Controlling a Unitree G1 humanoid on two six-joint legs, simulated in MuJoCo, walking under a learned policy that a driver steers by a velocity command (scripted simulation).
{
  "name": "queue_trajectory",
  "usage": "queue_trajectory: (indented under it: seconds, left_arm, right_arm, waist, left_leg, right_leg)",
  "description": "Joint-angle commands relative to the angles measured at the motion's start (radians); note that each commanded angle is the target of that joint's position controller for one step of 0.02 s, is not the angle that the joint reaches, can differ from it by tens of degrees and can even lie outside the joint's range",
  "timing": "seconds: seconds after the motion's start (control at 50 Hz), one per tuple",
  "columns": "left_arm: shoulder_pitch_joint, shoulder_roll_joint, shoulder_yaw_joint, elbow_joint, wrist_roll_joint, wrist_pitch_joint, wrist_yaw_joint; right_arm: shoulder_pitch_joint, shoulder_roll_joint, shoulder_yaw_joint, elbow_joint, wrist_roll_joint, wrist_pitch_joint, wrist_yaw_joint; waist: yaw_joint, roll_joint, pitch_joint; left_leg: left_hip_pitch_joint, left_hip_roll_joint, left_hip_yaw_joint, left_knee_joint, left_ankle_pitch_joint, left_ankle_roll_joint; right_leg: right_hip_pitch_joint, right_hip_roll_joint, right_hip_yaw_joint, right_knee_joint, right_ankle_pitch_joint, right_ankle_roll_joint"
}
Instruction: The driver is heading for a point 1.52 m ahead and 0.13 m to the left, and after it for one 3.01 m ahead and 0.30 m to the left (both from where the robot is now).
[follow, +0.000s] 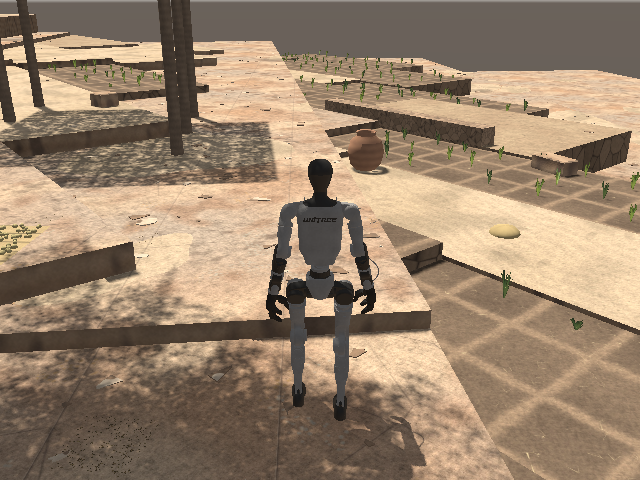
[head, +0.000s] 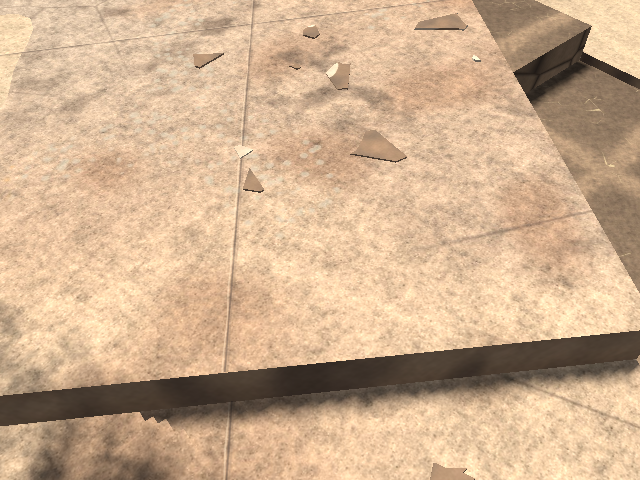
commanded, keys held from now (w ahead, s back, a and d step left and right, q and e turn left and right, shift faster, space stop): w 1.00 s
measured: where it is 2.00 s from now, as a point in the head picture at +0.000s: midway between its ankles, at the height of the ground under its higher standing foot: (300, 239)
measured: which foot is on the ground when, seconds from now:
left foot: down 0.00-0.74, up 0.76-1.00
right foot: down 0.00-0.24, up 0.26-0.70, down 0.72-1.00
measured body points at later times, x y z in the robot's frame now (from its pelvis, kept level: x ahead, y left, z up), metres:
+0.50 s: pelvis +0.16 +0.05 +0.01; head +0.17 +0.06 +0.46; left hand +0.31 +0.30 -0.12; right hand +0.10 -0.19 -0.14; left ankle +0.07 +0.12 -0.74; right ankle +0.26 -0.12 -0.66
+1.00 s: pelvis +0.45 -0.01 +0.01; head +0.46 -0.02 +0.46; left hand +0.45 +0.25 -0.13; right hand +0.58 -0.27 -0.12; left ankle +0.51 +0.14 -0.59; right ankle +0.45 -0.09 -0.74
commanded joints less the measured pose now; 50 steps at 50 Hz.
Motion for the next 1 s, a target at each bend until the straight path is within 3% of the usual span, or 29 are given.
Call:
queue_trajectory:
  seconds: [0.02,0.06,0.1,0.12,0.14,0.18,0.22,0.24,0.26,0.28,0.3,0.32,0.38,0.5,0.58,0.62,0.66,0.68,0.7,0.72,0.74,0.76,0.78,0.8,0.82,0.86,0.94,0.96,1.0]
  left_arm:
    - [0.096,0.098,0.016,-0.009,0.029,0.011,0.003]
    - [0.123,0.17,0.036,-0.008,0.014,0.015,0.003]
    - [0.146,0.16,0.038,0.005,0.015,0.005,0.001]
    - [0.101,0.233,0.065,-0.026,-0.052,-0.019,0.009]
    - [0.095,0.221,0.064,-0.03,-0.059,-0.033,0.007]
    - [0.086,0.191,0.062,-0.032,-0.056,-0.041,-0.002]
    - [0.026,0.176,0.055,-0.062,-0.043,-0.046,-0.013]
    - [-0.027,0.123,0.039,-0.1,-0.041,-0.056,-0.017]
    - [-0.034,0.065,0.023,-0.139,-0.04,-0.079,-0.019]
    - [-0.05,0.108,0.035,-0.145,-0.063,-0.095,-0.026]
    - [-0.062,0.13,0.037,-0.15,-0.073,-0.103,-0.035]
    - [-0.06,0.137,0.043,-0.145,-0.065,-0.107,-0.036]
    - [-0.063,0.145,0.063,-0.141,-0.045,-0.087,-0.04]
    - [-0.315,0.105,0.043,-0.243,-0.033,-0.071,-0.042]
    - [-0.459,0.104,0.029,-0.293,-0.042,-0.081,-0.06]
    - [-0.497,0.114,0.028,-0.317,-0.046,-0.089,-0.071]
    - [-0.456,0.154,0.041,-0.32,-0.042,-0.096,-0.077]
    - [-0.358,0.18,0.055,-0.292,-0.04,-0.091,-0.073]
    - [-0.195,0.223,0.078,-0.246,-0.04,-0.09,-0.069]
    - [0.019,0.262,0.098,-0.183,-0.036,-0.081,-0.059]
    - [0.132,0.376,0.122,-0.158,-0.011,-0.075,-0.051]
    - [0.118,0.324,0.102,-0.154,-0.006,-0.074,-0.055]
    - [0.013,0.259,0.084,-0.165,-0.017,-0.078,-0.057]
    - [-0.098,0.205,0.065,-0.19,-0.024,-0.081,-0.058]
    - [-0.17,0.176,0.053,-0.199,-0.018,-0.087,-0.064]
    - [-0.205,0.152,0.043,-0.185,-0.006,-0.096,-0.069]
    - [-0.098,0.179,0.044,-0.123,-0.004,-0.09,-0.057]
    - [0.044,0.158,0.041,-0.066,0.024,-0.083,-0.053]
    - [0.088,0.153,0.037,-0.054,0.02,-0.078,-0.048]
  right_arm:
    - [0.077,-0.037,0.002,-0.002,-0.029,0.003,0.017]
    - [-0.023,-0.054,-0.001,-0.06,-0.039,-0.003,0.033]
    - [-0.067,-0.05,0.001,-0.107,-0.033,-0.023,0.046]
    - [-0.083,-0.125,-0.025,-0.11,0.053,-0.063,0.034]
    - [-0.069,-0.118,-0.022,-0.112,0.063,-0.088,0.036]
    - [0.006,-0.078,-0.021,-0.09,0.056,-0.113,0.045]
    - [0.231,-0.104,-0.052,-0.01,0.042,-0.109,0.047]
    - [0.394,-0.194,-0.081,0.017,0.036,-0.111,0.042]
    - [0.494,-0.236,-0.081,0.027,0.027,-0.12,0.053]
    - [0.394,-0.17,-0.053,0.011,0.011,-0.134,0.051]
    - [0.291,-0.127,-0.037,-0.025,0.013,-0.141,0.055]
    - [0.224,-0.112,-0.025,-0.047,0.012,-0.142,0.06]
    - [0.22,-0.086,-0.004,-0.054,0.004,-0.126,0.061]
    - [0.274,-0.151,-0.005,-0.067,-0.002,-0.11,0.027]
    - [0.34,-0.168,-0.013,-0.063,0.008,-0.107,0.022]
    - [0.341,-0.168,-0.017,-0.062,0.015,-0.104,0.021]
    - [0.304,-0.195,-0.028,-0.077,0.012,-0.1,0.018]
    - [0.291,-0.202,-0.032,-0.081,0.008,-0.091,0.017]
    - [0.264,-0.196,-0.031,-0.088,0.007,-0.082,0.017]
    - [0.249,-0.183,-0.022,-0.1,0.006,-0.08,0.02]
    - [0.343,-0.063,0.01,-0.126,-0.009,-0.095,0.037]
    - [0.373,-0.04,0.02,-0.105,0.019,-0.126,0.052]
    - [0.264,-0.139,-0.007,-0.138,0.05,-0.145,0.057]
    - [0.173,-0.167,-0.013,-0.172,0.059,-0.151,0.053]
    - [0.129,-0.161,-0.018,-0.18,0.046,-0.146,0.043]
    - [0.175,-0.128,-0.027,-0.172,0.023,-0.115,0.03]
    - [0.158,-0.09,-0.024,-0.187,0.016,-0.077,0.026]
    - [0.159,-0.026,-0.004,-0.191,-0.077,-0.051,0.049]
    - [0.043,-0.028,-0.005,-0.254,-0.065,-0.032,0.054]
  waist:
    - [-0.002,-0.086,0.054]
    - [0.038,-0.144,0.171]
    - [0.052,-0.154,0.218]
    - [0.041,-0.137,0.221]
    - [0.032,-0.127,0.194]
    - [-0.011,-0.113,0.156]
    - [-0.111,-0.068,0.052]
    - [-0.174,0.139,-0.003]
    - [-0.176,0.321,-0.086]
    - [-0.113,0.183,-0.034]
    - [-0.073,0.108,0.028]
    - [-0.04,0.052,0.042]
    - [-0.008,0.058,0.046]
    - [-0.044,0.042,0.102]
    - [-0.078,0.054,0.12]
    - [-0.065,0.064,0.121]
    - [-0.012,0.093,0.056]
    - [0.039,0.135,-0.019]
    - [0.124,0.146,-0.107]
    - [0.215,0.136,-0.214]
    - [0.156,-0.137,-0.379]
    - [0.133,-0.233,-0.487]
    - [0.119,-0.173,-0.31]
    - [0.085,-0.099,-0.176]
    - [0.045,-0.014,-0.105]
    - [-0.022,-0.052,-0.063]
    - [-0.033,-0.075,-0.022]
    - [-0.026,-0.057,-0.013]
    - [-0.003,-0.065,0.03]
  left_leg:
    - [0.034,-0.002,-0.004,0.015,-0.254,0.04]
    - [-0.145,-0.026,0.071,0.167,-0.254,0.036]
    - [-0.257,0.028,0.049,0.25,-0.234,0.045]
    - [-0.297,0.052,0.019,0.283,-0.216,0.056]
    - [-0.313,0.063,0.016,0.249,-0.238,0.063]
    - [-0.134,0.036,0.064,0.078,-0.171,0.072]
    - [0.252,-0.025,0.071,0.018,-0.073,0.078]
    - [0.427,0.164,-0.25,-0.14,-0.209,0.166]
    - [0.557,0.369,-0.701,-0.326,-0.276,0.287]
    - [0.491,0.403,-0.709,-0.322,-0.314,0.284]
    - [0.414,0.368,-0.567,-0.319,-0.256,0.246]
    - [0.355,0.327,-0.443,-0.331,-0.176,0.212]
    - [0.266,0.22,-0.193,-0.351,0.127,0.156]
    - [0.209,0.186,-0.073,-0.402,0.292,0.167]
    - [0.255,0.2,-0.04,-0.411,0.302,0.165]
    - [0.331,0.226,-0.03,-0.373,0.386,0.156]
    - [0.401,0.245,-0.017,-0.272,0.655,0.136]
    - [0.434,0.248,-0.007,-0.169,0.842,0.128]
    - [0.405,0.223,0.018,0.009,0.946,0.108]
    - [0.218,0.179,0.032,0.263,0.829,0.077]
    - [-0.168,0.022,0.049,0.676,0.214,0.018]
    - [-0.35,-0.068,-0.119,0.902,-0.358,0.02]
    - [-0.447,0.003,-0.149,0.963,-0.32,0.045]
    - [-0.454,0.065,-0.104,0.924,-0.219,0.056]
    - [-0.407,0.11,-0.083,0.866,-0.148,0.055]
    - [-0.29,0.156,-0.09,0.791,-0.091,0.055]
    - [-0.429,0.164,-0.047,0.841,-0.032,0.01]
    - [-0.447,0.117,0.057,1.006,-0.073,-0.002]
    - [-0.661,0.135,0.041,1.133,-0.081,-0.009]
  right_leg:
    - [-0.141,-0.13,0.198,-0.22,-0.326,-0.096]
    - [-0.123,-0.254,0.349,-0.322,-0.498,-0.171]
    - [-0.066,-0.317,0.399,-0.357,-0.404,-0.209]
    - [-0.046,-0.334,0.385,-0.306,-0.263,-0.202]
    - [0.008,-0.33,0.358,-0.283,-0.181,-0.196]
    - [-0.039,-0.279,0.265,-0.229,-0.091,-0.161]
    - [-0.228,-0.172,0.143,-0.027,0.182,-0.113]
    - [-0.417,-0.04,-0.007,0.342,0.239,-0.036]
    - [-0.614,0.061,0.031,0.659,-0.162,-0.01]
    - [-0.7,-0.008,0.142,0.828,-0.153,-0.04]
    - [-0.721,-0.063,0.144,0.856,-0.049,-0.07]
    - [-0.699,-0.109,0.127,0.819,0.051,-0.082]
    - [-0.603,-0.158,0.074,0.708,0.165,-0.062]
    - [-0.651,-0.142,0.009,0.37,0.335,0.01]
    - [-0.583,-0.089,-0.035,0.159,0.411,-0.004]
    - [-0.579,-0.078,-0.024,0.096,0.391,-0.032]
    - [-0.484,-0.04,-0.031,0.07,0.34,-0.068]
    - [-0.379,-0.008,-0.049,0.102,0.29,-0.088]
    - [-0.192,0.02,-0.06,0.084,0.291,-0.121]
    - [0.124,-0.03,0.002,0.091,0.312,-0.154]
    - [0.507,-0.322,0.438,0.067,0.229,-0.292]
    - [0.575,-0.433,0.817,-0.137,0.076,-0.368]
    - [0.425,-0.384,0.7,-0.182,-0.015,-0.302]
    - [0.234,-0.347,0.529,-0.214,0.014,-0.262]
    - [0.068,-0.312,0.425,-0.253,0.099,-0.238]
    - [-0.108,-0.254,0.295,-0.312,0.182,-0.214]
    - [-0.13,-0.24,0.185,-0.344,0.341,-0.25]
    - [-0.166,-0.218,0.144,-0.307,0.343,-0.25]
    - [-0.125,-0.223,0.17,-0.308,0.156,-0.251]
